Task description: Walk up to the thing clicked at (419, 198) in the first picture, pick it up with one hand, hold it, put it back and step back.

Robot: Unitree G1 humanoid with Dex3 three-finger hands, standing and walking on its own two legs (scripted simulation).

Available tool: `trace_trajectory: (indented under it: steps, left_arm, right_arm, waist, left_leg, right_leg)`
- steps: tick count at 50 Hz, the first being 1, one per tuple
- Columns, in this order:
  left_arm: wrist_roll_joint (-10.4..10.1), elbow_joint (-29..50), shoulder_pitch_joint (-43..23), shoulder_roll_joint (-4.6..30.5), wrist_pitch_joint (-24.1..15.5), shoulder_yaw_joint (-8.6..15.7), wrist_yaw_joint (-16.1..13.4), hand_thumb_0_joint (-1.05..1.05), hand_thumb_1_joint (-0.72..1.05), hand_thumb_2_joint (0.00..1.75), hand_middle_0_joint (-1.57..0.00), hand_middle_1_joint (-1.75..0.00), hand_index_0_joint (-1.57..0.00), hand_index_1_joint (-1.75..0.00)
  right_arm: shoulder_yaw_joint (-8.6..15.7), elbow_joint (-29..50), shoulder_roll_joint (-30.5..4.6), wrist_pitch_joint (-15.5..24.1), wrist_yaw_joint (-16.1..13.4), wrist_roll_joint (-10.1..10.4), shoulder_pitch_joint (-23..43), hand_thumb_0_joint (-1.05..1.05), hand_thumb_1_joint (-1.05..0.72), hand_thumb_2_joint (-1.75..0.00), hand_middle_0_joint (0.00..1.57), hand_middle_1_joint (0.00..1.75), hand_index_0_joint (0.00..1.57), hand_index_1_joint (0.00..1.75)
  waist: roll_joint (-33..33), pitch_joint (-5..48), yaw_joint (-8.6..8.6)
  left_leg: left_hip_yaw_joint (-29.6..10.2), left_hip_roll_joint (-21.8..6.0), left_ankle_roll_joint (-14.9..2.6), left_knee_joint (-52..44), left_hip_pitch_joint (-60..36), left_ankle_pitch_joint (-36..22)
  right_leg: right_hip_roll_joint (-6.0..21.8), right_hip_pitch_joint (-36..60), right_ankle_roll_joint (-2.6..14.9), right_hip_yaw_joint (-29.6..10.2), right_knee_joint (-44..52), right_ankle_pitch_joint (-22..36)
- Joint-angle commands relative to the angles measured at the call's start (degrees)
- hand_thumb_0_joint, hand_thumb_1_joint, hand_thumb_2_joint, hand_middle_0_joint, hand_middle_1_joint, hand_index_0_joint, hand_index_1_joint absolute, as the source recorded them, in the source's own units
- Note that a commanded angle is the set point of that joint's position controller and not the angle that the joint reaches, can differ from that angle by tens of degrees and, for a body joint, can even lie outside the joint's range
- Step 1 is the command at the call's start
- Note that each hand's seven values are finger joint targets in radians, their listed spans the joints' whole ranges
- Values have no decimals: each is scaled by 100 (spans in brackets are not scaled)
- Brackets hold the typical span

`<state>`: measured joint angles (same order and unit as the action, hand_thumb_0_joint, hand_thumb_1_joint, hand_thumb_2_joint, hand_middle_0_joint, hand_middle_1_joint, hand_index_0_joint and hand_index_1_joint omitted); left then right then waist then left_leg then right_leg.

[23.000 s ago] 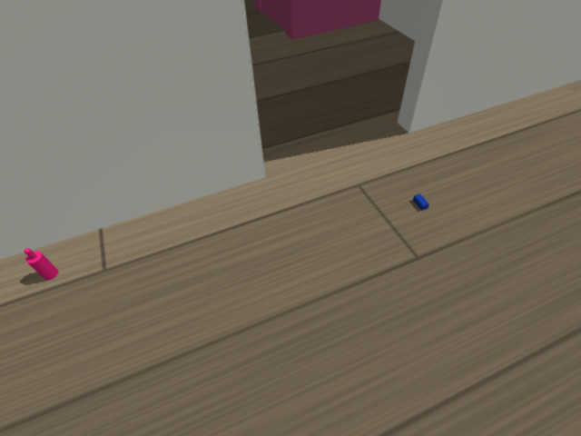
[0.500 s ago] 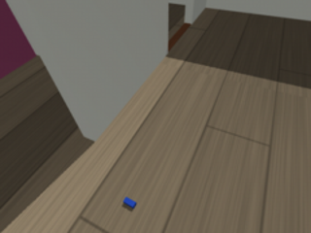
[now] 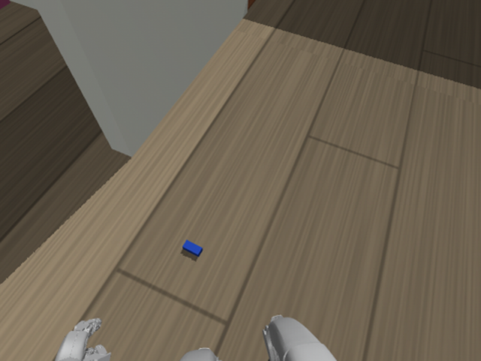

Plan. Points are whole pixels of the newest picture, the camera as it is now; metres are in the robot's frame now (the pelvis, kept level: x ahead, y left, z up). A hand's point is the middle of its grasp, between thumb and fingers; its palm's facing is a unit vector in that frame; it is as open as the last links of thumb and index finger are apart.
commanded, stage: walk up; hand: left
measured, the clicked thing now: (192, 248) +0.54 +0.18 -0.75
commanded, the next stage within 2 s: none
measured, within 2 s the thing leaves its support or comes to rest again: neither
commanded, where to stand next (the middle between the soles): +0.14 -0.07 m, yaw -2 degrees
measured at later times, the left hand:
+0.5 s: hand out of the picture +0.00 +0.24 -0.13, palm faces -0.05 -0.91 -0.41, open 7.3 cm
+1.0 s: hand out of the picture -0.19 +0.22 -0.15, palm faces -0.04 -0.93 -0.37, open 7.3 cm
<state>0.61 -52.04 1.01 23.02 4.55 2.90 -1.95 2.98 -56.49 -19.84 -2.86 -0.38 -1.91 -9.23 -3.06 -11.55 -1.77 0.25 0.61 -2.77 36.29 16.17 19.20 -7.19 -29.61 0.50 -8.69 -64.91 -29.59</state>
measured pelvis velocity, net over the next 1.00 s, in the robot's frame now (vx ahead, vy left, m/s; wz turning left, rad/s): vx -0.24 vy -0.05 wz -0.05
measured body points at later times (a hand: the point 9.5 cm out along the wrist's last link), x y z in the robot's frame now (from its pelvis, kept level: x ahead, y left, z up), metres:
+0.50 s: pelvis -0.12 -0.02 +0.00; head -0.07 -0.03 +0.45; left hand +0.01 +0.29 -0.11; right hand -0.03 -0.34 -0.12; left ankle -0.17 +0.12 -0.67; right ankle -0.09 -0.14 -0.73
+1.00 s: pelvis -0.24 -0.05 +0.00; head -0.23 -0.05 +0.44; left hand -0.18 +0.27 -0.13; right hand -0.15 -0.37 -0.11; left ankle -0.19 +0.09 -0.72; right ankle -0.27 -0.18 -0.73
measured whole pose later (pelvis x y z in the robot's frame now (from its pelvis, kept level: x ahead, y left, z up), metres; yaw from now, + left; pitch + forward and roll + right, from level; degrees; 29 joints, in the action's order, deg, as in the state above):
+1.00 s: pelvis -0.24 -0.05 +0.00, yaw -3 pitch -4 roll -2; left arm 2.4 -54.2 15.4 20.7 0.9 4.1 1.0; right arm 3.6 -49.5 -23.0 -1.3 -0.4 -1.5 -10.4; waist 2.2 -5.1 0.9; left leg -3.7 -3.2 -0.3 43.9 20.1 25.2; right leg -2.0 -9.9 -0.2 -2.1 -34.2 -20.9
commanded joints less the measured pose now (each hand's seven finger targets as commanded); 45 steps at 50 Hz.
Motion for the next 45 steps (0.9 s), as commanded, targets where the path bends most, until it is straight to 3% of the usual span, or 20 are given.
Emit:
trace_trajectory:
  steps: [1,6,9,12,13,14,15,16,20,25,28,29,30,31,32,33,35,36,42,45]
  left_arm:
    - [38,423,465,1006,-131,359,-27,0,90,90,-20,-30,-20,-30]
    - [50,724,385,871,-204,354,21,0,90,90,-20,-30,-20,-30]
    - [61,641,708,844,-232,376,57,0,90,90,-20,-30,-20,-30]
    - [119,405,1191,825,-260,439,85,0,90,90,-20,-30,-20,-30]
    - [162,429,1228,1055,-294,504,87,0,90,90,-20,-30,-20,-30]
    - [183,525,1152,1378,-300,584,107,0,90,90,-20,-30,-20,-30]
    - [126,695,811,1743,-269,625,134,0,90,90,-20,-30,-20,-30]
    - [184,878,520,1721,-307,593,117,0,90,90,-20,-30,-20,-30]
    - [166,1094,126,1151,-278,546,59,0,90,90,-20,-30,-20,-30]
    - [261,1295,625,1021,-143,541,60,0,90,90,-20,-30,-20,-30]
    - [128,1351,629,1063,-55,506,107,0,90,90,-20,-30,-20,-30]
    - [95,1377,704,915,-9,443,135,0,90,90,-20,-30,-20,-30]
    - [71,1376,912,643,14,377,156,0,90,90,-20,-30,-20,-30]
    - [79,1381,822,710,3,422,114,0,90,90,-20,-30,-20,-30]
    - [152,1417,374,996,12,506,48,0,90,90,-20,-30,-20,-30]
    - [155,1345,350,1149,32,561,67,0,90,90,-20,-30,-20,-30]
    - [34,1080,834,1008,-10,570,148,0,90,90,-20,-30,-20,-30]
    - [34,1002,1019,1036,-39,584,178,0,90,90,-20,-30,-20,-30]
    - [65,855,745,939,-351,388,307,0,90,90,-20,-30,-20,-30]
    - [85,274,1479,809,-539,447,236,0,90,90,-20,-30,-20,-30]
  right_arm:
    - [387,700,-1548,250,-240,42,213,0,-90,-90,20,30,20,30]
    - [415,751,-1614,228,-271,87,-189,0,-90,-90,20,30,20,30]
    - [427,886,-1704,182,-227,92,13,0,-90,-90,20,30,20,30]
    - [397,982,-1690,120,-176,132,374,0,-90,-90,20,30,20,30]
    - [341,1006,-1531,122,-161,176,394,0,-90,-90,20,30,20,30]
    - [278,1105,-1358,128,-156,214,460,0,-90,-90,20,30,20,30]
    - [290,1135,-1256,92,-211,225,565,0,-90,-90,20,30,20,30]
    - [340,1069,-1362,60,-232,212,429,0,-90,-90,20,30,20,30]
    - [242,837,-1286,125,-187,251,-111,0,-90,-90,20,30,20,30]
    - [205,1034,-1191,277,-272,158,-213,0,-90,-90,20,30,20,30]
    - [263,898,-1159,382,-260,56,-652,0,-90,-90,20,30,20,30]
    - [332,907,-1277,407,-260,2,-571,0,-90,-90,20,30,20,30]
    - [466,965,-1757,411,-255,-103,-380,0,-90,-90,20,30,20,30]
    - [536,1124,-2233,401,-208,-144,-80,0,-90,-90,20,30,20,30]
    - [593,1199,-2527,408,-232,-69,-64,0,-90,-90,20,30,20,30]
    - [581,1215,-2303,457,-282,-58,239,0,-90,-90,20,30,20,30]
    - [370,1207,-1688,485,-299,-118,534,0,-90,-90,20,30,20,30]
    - [357,1203,-1580,503,-302,-50,388,0,-90,-90,20,30,20,30]
    - [408,1128,-1608,477,-119,-46,-126,0,-90,-90,20,30,20,30]
    - [412,1153,-1707,306,-20,-71,48,0,-90,-90,20,30,20,30]
  waist:
    - [903,1355,201]
    - [1063,1530,-84]
    - [1249,1778,2]
    - [1078,1743,292]
    - [640,1815,291]
    - [-315,1581,289]
    - [-1327,1223,455]
    - [-1198,864,347]
    - [-533,977,89]
    - [-922,1413,398]
    - [-722,1737,172]
    - [-377,1725,220]
    - [826,1689,352]
    - [1177,1470,387]
    - [1646,1273,-43]
    - [1319,952,136]
    - [886,1000,505]
    - [996,1075,509]
    - [1453,1273,-86]
    - [1531,1164,290]
  left_leg:
    - [-1489,-1508,-931,-697,-1594,-4342]
    - [-1357,-1524,-979,-555,-2101,-4159]
    - [-1221,-1494,-893,-415,-1709,-3724]
    - [-1089,-1346,-546,-252,-686,-2649]
    - [-954,-1084,-281,-32,-97,-1974]
    - [-627,-356,44,676,696,-862]
    - [-171,472,240,2062,638,1538]
    - [-636,295,279,2905,440,1903]
    - [-731,594,338,3192,733,1069]
    - [-115,208,429,928,956,1174]
    - [158,113,335,-1563,13,-672]
    - [-296,-137,231,-1823,-579,-1372]
    - [-1912,-1232,-146,-1841,-1318,-1664]
    - [-2726,-2148,-716,-1697,-947,-2338]
    - [-3430,-2881,-1434,-1925,183,-2066]
    - [-3052,-2720,-1440,-1942,635,-1874]
    - [-1295,-1528,-853,-1338,-161,-2862]
    - [-1056,-1357,-717,-1224,-526,-2777]
    - [-968,-1197,-832,-1359,-1078,304]
    - [-680,-1046,-645,-721,-93,148]
  right_leg:
    - [211,-229,-143,-190,-195,102]
    - [428,112,-218,208,1455,150]
    - [586,901,-95,551,2590,401]
    - [635,2005,119,719,3956,1801]
    - [992,2372,273,186,3880,2516]
    - [1762,2326,699,-941,4009,2992]
    - [2806,1221,1664,-1930,4528,3353]
    - [3040,519,1819,-2167,4643,3517]
    - [1909,1170,1171,-356,3949,4080]
    - [1808,2752,1096,-160,3401,4471]
    - [1648,2719,806,1,2441,3950]
    - [1445,1992,560,58,2216,3142]
    - [817,485,238,413,1509,1251]
    - [267,-129,53,415,705,-382]
    - [496,379,-17,-209,-149,-771]
    - [596,614,-9,-521,-689,-403]
    - [261,257,39,-550,-787,173]
    - [203,78,38,-398,-712,354]
    - [645,863,-218,574,2459,38]
    - [517,2276,35,992,4558,789]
